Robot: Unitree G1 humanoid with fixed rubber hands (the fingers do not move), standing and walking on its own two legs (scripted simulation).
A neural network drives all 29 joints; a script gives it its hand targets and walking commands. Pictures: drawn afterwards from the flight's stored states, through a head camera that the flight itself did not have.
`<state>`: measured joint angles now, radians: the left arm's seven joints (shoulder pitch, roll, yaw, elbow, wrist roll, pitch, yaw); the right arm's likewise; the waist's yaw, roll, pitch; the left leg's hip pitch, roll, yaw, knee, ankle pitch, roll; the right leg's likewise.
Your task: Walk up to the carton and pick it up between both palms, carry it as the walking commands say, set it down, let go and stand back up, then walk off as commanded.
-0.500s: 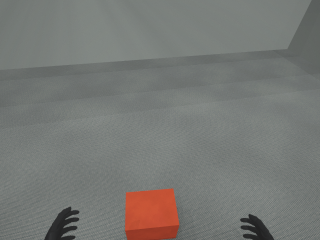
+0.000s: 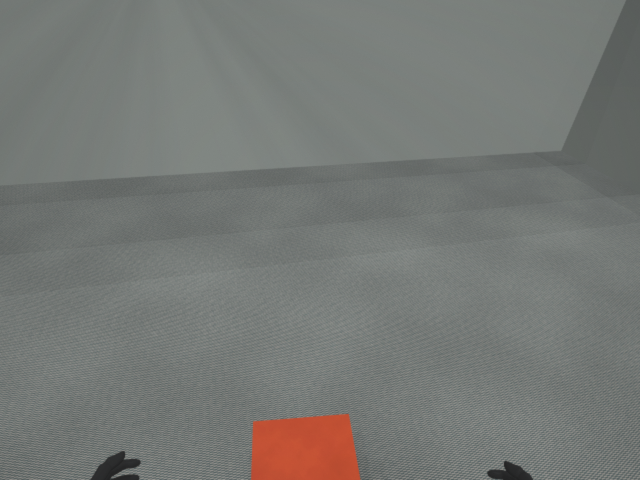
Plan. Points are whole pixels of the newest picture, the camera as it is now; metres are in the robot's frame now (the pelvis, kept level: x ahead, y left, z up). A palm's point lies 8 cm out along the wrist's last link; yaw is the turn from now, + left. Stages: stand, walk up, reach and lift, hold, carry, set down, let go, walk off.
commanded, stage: stand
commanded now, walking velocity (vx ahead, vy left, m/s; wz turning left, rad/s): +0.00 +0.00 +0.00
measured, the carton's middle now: (303, 471) +0.46 +0.05 -0.66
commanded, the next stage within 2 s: walk off in 1.16 s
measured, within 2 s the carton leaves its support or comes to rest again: neither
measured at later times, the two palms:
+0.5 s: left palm out of the picture +0.10 +0.30 -0.07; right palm out of the picture +0.13 -0.24 -0.06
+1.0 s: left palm out of the picture +0.08 +0.30 -0.08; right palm out of the picture +0.11 -0.24 -0.07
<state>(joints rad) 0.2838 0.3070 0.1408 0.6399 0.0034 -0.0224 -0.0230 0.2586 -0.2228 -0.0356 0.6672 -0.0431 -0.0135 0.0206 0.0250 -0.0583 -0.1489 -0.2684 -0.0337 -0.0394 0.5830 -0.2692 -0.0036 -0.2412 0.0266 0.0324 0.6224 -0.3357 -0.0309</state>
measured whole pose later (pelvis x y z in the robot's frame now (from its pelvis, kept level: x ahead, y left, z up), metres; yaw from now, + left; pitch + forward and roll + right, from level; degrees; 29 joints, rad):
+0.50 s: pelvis -0.01 +0.00 +0.00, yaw +0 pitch -4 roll +1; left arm 0.29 0.31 0.14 0.68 0.00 -0.03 -0.02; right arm 0.26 -0.22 -0.04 0.69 -0.04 -0.02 0.02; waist 0.02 -0.05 -0.14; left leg -0.27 -0.03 -0.04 0.59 -0.26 0.00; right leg -0.24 0.03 0.03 0.62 -0.32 -0.03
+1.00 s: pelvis -0.02 +0.01 +0.00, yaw +0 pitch -5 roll +0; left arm 0.29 0.31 0.14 0.69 0.00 -0.03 -0.02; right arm 0.26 -0.22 -0.04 0.71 -0.04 -0.03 0.02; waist 0.02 -0.05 -0.08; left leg -0.27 -0.03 -0.04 0.59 -0.24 0.00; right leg -0.24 0.03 0.03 0.62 -0.30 -0.03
